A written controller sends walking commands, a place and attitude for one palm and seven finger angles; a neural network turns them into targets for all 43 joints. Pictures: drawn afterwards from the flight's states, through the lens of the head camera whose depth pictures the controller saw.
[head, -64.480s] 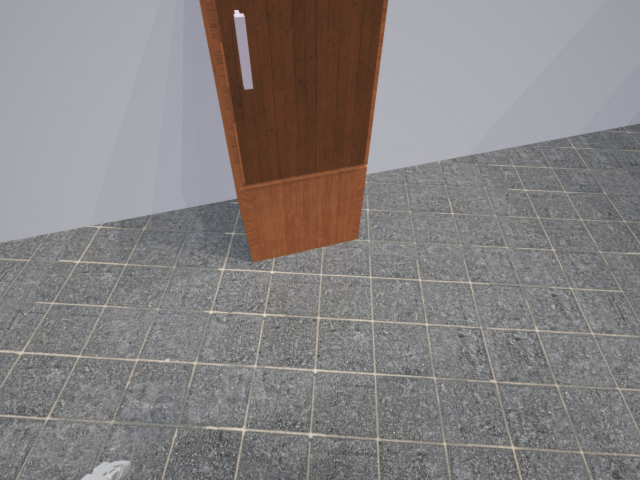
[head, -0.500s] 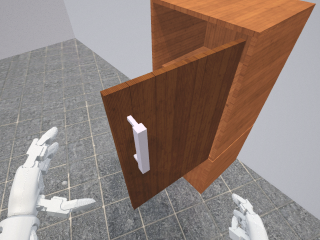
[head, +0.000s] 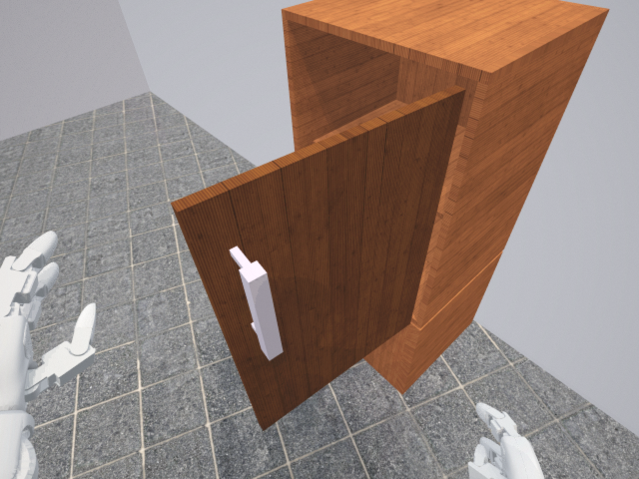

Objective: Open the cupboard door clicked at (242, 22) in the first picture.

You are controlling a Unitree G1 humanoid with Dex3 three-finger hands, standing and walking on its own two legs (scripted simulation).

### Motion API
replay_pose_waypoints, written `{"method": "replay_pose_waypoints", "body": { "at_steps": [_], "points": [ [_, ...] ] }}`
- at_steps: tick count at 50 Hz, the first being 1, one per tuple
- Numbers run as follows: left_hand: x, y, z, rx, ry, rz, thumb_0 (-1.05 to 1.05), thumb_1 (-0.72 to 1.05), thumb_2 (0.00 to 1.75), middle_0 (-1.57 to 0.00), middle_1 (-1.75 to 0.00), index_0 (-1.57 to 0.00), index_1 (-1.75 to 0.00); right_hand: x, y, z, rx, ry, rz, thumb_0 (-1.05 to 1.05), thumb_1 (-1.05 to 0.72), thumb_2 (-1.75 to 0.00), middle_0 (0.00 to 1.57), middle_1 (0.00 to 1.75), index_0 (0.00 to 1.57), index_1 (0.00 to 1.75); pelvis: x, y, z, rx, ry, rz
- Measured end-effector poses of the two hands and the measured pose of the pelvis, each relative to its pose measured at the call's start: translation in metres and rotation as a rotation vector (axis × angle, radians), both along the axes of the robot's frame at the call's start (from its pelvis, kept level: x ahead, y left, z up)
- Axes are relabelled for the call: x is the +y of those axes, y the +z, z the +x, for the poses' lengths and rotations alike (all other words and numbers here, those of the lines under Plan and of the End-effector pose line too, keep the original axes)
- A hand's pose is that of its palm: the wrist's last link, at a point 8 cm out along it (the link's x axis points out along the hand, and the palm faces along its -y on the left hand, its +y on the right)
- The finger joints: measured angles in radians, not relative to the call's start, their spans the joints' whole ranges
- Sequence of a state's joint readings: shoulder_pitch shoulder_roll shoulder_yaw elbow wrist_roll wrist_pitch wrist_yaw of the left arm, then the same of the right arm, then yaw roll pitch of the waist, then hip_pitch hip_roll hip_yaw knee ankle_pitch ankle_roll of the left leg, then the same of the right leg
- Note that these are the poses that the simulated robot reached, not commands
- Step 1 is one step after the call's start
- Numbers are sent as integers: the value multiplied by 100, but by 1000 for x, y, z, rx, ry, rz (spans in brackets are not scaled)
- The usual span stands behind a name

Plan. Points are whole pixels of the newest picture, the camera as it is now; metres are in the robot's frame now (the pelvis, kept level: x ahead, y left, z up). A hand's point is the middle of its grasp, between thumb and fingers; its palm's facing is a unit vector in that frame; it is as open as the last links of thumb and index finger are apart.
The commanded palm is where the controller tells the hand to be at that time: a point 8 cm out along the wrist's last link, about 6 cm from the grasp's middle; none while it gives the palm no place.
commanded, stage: draw the hand back to the body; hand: left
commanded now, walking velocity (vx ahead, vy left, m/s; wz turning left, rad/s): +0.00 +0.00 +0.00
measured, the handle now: (255, 305) +0.30 +0.13 +0.08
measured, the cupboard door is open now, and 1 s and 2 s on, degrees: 84 84 84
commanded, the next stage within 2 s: step back with the hand held close in 0.36 s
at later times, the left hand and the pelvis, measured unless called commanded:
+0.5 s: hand (81, 362) +0.17 +0.25 +0.15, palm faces +0.46 -0.80 -0.40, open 7.4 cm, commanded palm +0.12 +0.29 +0.17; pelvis -0.02 -0.01 +0.00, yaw +0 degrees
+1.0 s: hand (23, 398) +0.13 +0.28 +0.15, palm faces +0.39 -0.75 -0.53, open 7.4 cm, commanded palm +0.07 +0.32 +0.17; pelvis -0.07 +0.02 -0.02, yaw -1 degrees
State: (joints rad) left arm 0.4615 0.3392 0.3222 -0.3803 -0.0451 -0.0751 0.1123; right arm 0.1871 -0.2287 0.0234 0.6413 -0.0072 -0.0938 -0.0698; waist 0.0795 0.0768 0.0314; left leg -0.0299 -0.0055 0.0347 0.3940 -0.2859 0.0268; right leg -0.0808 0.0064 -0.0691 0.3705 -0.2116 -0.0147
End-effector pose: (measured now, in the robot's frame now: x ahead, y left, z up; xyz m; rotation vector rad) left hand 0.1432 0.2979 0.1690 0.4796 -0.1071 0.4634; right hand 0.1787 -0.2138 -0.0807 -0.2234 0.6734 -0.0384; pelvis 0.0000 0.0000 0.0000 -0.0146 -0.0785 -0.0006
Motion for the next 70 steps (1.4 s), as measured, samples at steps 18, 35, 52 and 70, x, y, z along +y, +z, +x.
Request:
{"method": "replay_pose_waypoints", "body": {
  "at_steps": [18,35,52,70],
  "points": [
    [-12,-4,-13,-11,-8,-20,1,88,89,-21,-30,-21,-31,-16,1,-18,-3,-22,-4,1,-90,-90,20,30,21,30,-12,1,-14,-22,-2,3],
    [-2,2,-11,13,-90,78,1,89,89,-21,-30,-21,-30,-17,0,-43,39,-93,-23,1,-90,-90,21,30,21,30,3,-1,-35,61,-17,-3],
    [18,4,-61,-71,-96,172,1,89,89,-21,-30,-21,-31,-1,-6,-94,24,-117,-46,1,-90,-90,20,30,21,30,20,-19,-81,50,-17,28],
    [34,17,-117,-172,-110,197,1,88,89,-22,-30,-21,-31,13,-5,-174,93,-123,-86,1,-90,-90,20,30,21,30,28,-14,-136,77,8,-53]
  ]
}}
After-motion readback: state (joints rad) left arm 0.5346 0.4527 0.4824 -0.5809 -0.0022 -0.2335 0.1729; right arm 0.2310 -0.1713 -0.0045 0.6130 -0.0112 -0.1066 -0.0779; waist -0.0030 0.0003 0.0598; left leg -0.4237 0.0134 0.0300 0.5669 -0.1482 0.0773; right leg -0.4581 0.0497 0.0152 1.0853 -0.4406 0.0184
